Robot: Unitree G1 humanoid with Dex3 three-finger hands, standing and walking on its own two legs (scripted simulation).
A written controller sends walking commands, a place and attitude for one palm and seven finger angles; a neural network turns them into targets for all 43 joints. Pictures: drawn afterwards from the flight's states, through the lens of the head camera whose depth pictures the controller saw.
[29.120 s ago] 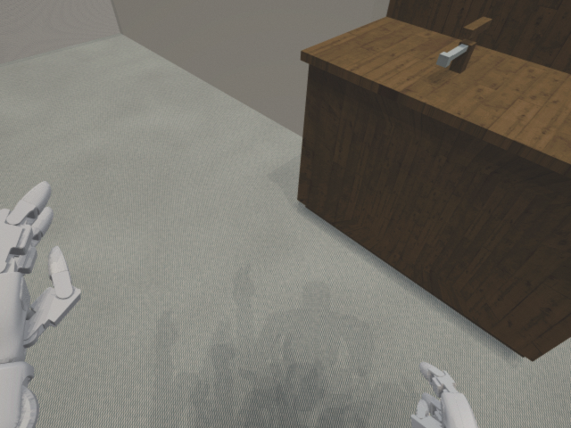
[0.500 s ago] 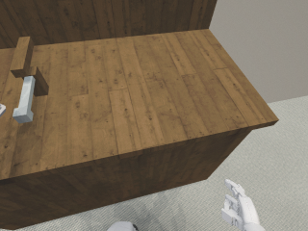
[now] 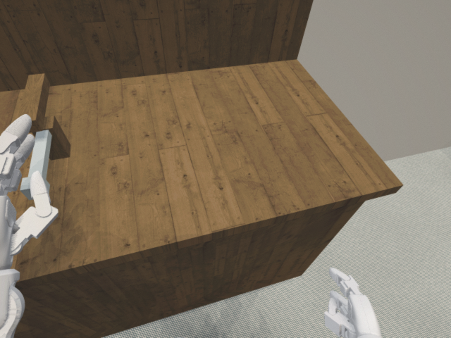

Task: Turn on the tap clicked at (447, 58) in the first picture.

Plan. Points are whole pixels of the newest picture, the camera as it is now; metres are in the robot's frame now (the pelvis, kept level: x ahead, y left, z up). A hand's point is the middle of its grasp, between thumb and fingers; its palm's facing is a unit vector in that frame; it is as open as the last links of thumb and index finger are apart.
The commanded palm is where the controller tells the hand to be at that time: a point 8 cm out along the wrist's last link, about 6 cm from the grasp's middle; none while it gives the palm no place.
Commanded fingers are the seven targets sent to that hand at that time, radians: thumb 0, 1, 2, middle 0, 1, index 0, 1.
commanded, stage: come to a stop and stand still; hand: left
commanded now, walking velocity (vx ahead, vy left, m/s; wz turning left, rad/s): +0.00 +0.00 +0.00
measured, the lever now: (35, 187) +0.30 +0.34 +0.10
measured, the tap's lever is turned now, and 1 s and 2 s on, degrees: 0 0 0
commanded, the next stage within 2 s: look again from close up in 0.18 s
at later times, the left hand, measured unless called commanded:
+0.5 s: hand (55, 215) +0.23 +0.25 +0.16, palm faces +0.38 -0.84 -0.40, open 7.4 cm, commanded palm +0.16 +0.28 +0.18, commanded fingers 0.00 0.90 0.90 -0.20 -0.30 -0.20 -0.30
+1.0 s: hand (86, 257) +0.19 +0.20 +0.13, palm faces +0.32 -0.85 -0.41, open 7.4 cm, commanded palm +0.15 +0.26 +0.17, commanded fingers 0.00 0.90 0.90 -0.20 -0.30 -0.20 -0.30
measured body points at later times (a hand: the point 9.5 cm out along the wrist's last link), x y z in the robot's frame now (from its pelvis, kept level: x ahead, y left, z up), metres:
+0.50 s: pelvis +0.00 +0.00 +0.00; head +0.04 +0.01 +0.45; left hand +0.20 +0.29 +0.18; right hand +0.19 -0.22 -0.07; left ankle +0.04 +0.09 -0.74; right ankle +0.00 -0.17 -0.74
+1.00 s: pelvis -0.01 -0.05 -0.01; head -0.02 -0.06 +0.44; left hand +0.17 +0.25 +0.15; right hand +0.21 -0.26 -0.07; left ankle +0.04 +0.09 -0.74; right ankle +0.00 -0.17 -0.74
